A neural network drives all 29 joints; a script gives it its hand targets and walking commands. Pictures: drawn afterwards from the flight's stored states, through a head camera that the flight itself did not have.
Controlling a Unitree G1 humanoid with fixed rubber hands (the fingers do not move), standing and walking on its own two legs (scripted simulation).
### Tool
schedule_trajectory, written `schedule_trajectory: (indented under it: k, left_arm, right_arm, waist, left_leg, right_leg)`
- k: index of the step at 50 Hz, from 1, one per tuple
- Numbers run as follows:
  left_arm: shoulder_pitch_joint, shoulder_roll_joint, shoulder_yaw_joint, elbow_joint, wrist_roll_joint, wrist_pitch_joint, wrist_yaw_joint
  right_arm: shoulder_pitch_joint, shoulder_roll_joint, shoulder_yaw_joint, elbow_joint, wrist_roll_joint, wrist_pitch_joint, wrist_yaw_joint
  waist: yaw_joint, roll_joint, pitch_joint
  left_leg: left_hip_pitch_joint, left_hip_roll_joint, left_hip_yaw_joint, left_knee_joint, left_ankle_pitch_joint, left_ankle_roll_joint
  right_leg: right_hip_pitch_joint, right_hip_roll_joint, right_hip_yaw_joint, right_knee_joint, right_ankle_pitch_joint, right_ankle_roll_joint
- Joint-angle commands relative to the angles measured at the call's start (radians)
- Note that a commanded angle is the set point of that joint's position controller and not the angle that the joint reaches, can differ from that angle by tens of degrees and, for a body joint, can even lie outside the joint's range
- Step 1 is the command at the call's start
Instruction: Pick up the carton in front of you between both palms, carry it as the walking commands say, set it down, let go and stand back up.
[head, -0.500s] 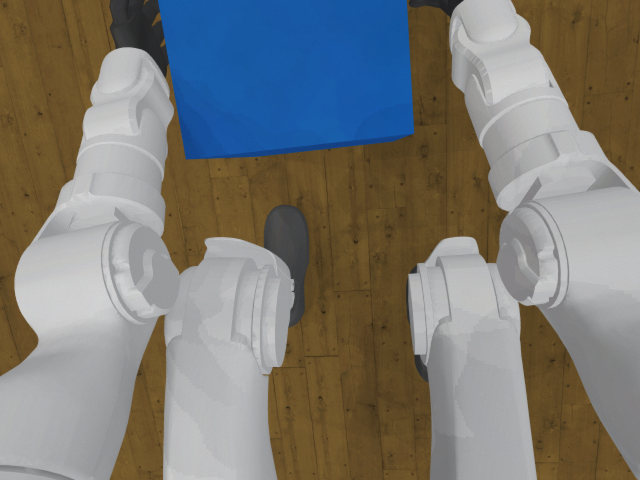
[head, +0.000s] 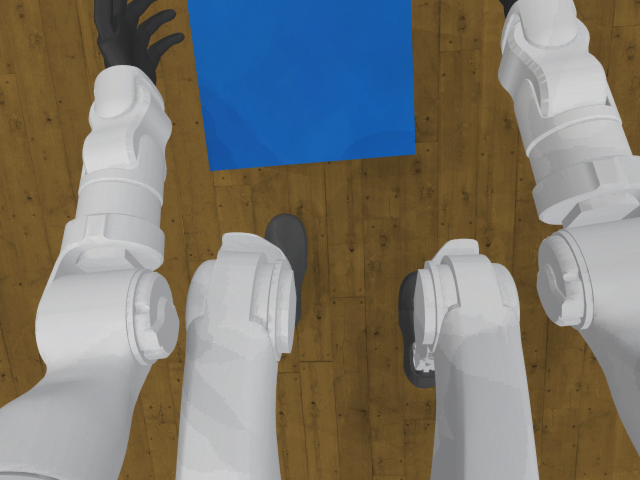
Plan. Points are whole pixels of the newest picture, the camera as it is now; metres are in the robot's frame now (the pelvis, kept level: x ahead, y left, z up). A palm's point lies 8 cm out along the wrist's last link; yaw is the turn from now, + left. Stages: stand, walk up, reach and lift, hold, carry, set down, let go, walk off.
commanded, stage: set down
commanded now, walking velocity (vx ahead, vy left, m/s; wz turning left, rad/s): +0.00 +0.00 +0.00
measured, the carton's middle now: (312, 82) +0.50 +0.08 -0.27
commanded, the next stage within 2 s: let go in 0.84 s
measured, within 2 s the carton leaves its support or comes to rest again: neither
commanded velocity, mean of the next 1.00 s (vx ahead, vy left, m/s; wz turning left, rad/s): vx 0.00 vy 0.00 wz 0.00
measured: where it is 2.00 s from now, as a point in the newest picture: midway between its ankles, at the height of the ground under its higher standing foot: (352, 320)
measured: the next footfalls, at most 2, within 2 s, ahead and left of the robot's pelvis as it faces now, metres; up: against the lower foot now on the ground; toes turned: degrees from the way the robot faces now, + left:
none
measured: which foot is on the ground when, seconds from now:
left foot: down 0.00-1.00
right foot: down 0.00-1.00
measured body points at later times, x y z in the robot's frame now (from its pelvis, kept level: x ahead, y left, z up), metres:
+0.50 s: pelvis +0.03 +0.01 +0.12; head +0.34 +0.02 +0.44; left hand +0.49 +0.26 +0.00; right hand +0.57 -0.13 +0.00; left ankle +0.16 +0.13 -0.36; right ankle +0.08 -0.11 -0.36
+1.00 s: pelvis +0.06 +0.01 +0.25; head +0.33 +0.03 +0.61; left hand +0.48 +0.26 +0.14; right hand +0.56 -0.14 +0.14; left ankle +0.16 +0.13 -0.36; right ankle +0.08 -0.11 -0.36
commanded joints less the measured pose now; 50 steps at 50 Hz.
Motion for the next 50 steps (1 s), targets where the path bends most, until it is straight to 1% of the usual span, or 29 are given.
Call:
schedule_trajectory:
  k: [1, 5, 8, 10, 13, 20, 24, 29, 34, 39, 42, 44, 46, 50]
  left_arm:
    - [-0.165, 0.143, 0.053, -0.167, 0.062, 0.025, 0.017]
    - [-0.145, 0.092, 0.053, -0.181, 0.098, 0.038, 0.012]
    - [-0.105, 0.059, 0.048, -0.174, 0.106, 0.041, 0.003]
    - [-0.074, 0.043, 0.048, -0.177, 0.109, 0.044, -0.002]
    - [-0.028, 0.031, 0.053, -0.205, 0.116, 0.052, -0.006]
    - [0.045, 0.033, 0.069, -0.331, 0.127, 0.086, -0.014]
    - [0.079, 0.022, 0.07, -0.368, 0.132, 0.103, -0.024]
    - [0.121, -0.002, 0.072, -0.365, 0.149, 0.105, -0.036]
    - [0.159, -0.021, 0.084, -0.351, 0.174, 0.093, -0.045]
    - [0.19, -0.03, 0.094, -0.349, 0.193, 0.081, -0.05]
    - [0.209, -0.048, 0.097, -0.321, 0.205, 0.07, -0.056]
    - [0.226, -0.05, 0.095, -0.317, 0.218, 0.063, -0.064]
    - [0.276, -0.052, 0.088, -0.325, 0.237, 0.058, -0.077]
    - [0.434, -0.041, 0.067, -0.37, 0.289, 0.054, -0.114]
  right_arm:
    - [-0.252, -0.091, -0.063, -0.097, -0.015, 0.018, -0.001]
    - [-0.205, -0.074, -0.088, -0.029, -0.02, 0.016, 0.015]
    - [-0.175, -0.07, -0.102, 0.0, -0.032, 0.005, 0.028]
    - [-0.158, -0.07, -0.111, -0.001, -0.041, -0.001, 0.035]
    - [-0.136, -0.072, -0.12, -0.034, -0.054, -0.005, 0.045]
    - [-0.103, -0.076, -0.127, -0.168, -0.071, 0.018, 0.064]
    - [-0.07, -0.071, -0.134, -0.191, -0.076, 0.034, 0.076]
    - [-0.015, -0.059, -0.152, -0.163, -0.087, 0.032, 0.093]
    - [0.028, -0.047, -0.168, -0.134, -0.102, 0.016, 0.108]
    - [0.052, -0.039, -0.177, -0.128, -0.116, 0.001, 0.12]
    - [0.07, -0.027, -0.187, -0.1, -0.128, -0.009, 0.128]
    - [0.097, -0.017, -0.197, -0.096, -0.142, -0.015, 0.126]
    - [0.159, 0.003, -0.208, -0.106, -0.162, -0.018, 0.116]
    - [0.347, 0.066, -0.223, -0.186, -0.204, -0.019, 0.078]
  waist:
    - [0.048, -0.069, -1.235]
    - [0.044, -0.026, -1.162]
    - [0.037, -0.017, -1.162]
    - [0.034, -0.02, -1.182]
    - [0.035, -0.036, -1.235]
    - [0.038, -0.089, -1.368]
    - [0.033, -0.098, -1.372]
    - [0.026, -0.079, -1.324]
    - [0.026, -0.063, -1.285]
    - [0.029, -0.066, -1.26]
    - [0.024, -0.069, -1.204]
    - [0.018, -0.068, -1.206]
    - [0.012, -0.066, -1.238]
    - [0.005, -0.056, -1.281]
  left_leg:
    - [0.901, -0.01, 0.114, -0.115, 0.141, -0.012]
    - [0.906, -0.016, 0.115, -0.167, 0.144, -0.015]
    - [0.939, -0.023, 0.107, -0.207, 0.174, -0.018]
    - [0.968, -0.029, 0.102, -0.236, 0.196, -0.02]
    - [1.019, -0.038, 0.097, -0.282, 0.233, -0.021]
    - [1.13, -0.048, 0.102, -0.398, 0.303, -0.015]
    - [1.166, -0.05, 0.106, -0.468, 0.313, -0.011]
    - [1.216, -0.05, 0.102, -0.56, 0.325, -0.013]
    - [1.286, -0.047, 0.094, -0.655, 0.357, -0.015]
    - [1.368, -0.044, 0.086, -0.753, 0.391, -0.011]
    - [1.386, -0.04, 0.08, -0.807, 0.389, -0.009]
    - [1.421, -0.037, 0.078, -0.838, 0.401, -0.007]
    - [1.482, -0.038, 0.079, -0.867, 0.433, -0.003]
    - [1.63, -0.043, 0.077, -0.929, 0.504, 0.012]
  right_leg:
    - [0.369, -0.015, -0.063, -0.353, 0.127, 0.0]
    - [0.294, -0.003, -0.063, -0.408, 0.122, -0.002]
    - [0.268, 0.003, -0.066, -0.447, 0.137, -0.001]
    - [0.27, 0.006, -0.07, -0.472, 0.148, -0.001]
    - [0.304, 0.011, -0.077, -0.511, 0.172, 0.001]
    - [0.474, 0.018, -0.089, -0.613, 0.252, 0.01]
    - [0.553, 0.017, -0.087, -0.682, 0.286, 0.014]
    - [0.605, 0.016, -0.076, -0.779, 0.316, 0.016]
    - [0.663, 0.014, -0.063, -0.878, 0.355, 0.017]
    - [0.749, 0.008, -0.053, -0.981, 0.394, 0.019]
    - [0.772, 0.001, -0.045, -1.038, 0.399, 0.018]
    - [0.81, 0.0, -0.042, -1.074, 0.421, 0.019]
    - [0.872, 0.002, -0.041, -1.11, 0.462, 0.023]
    - [0.999, 0.008, -0.036, -1.188, 0.546, 0.033]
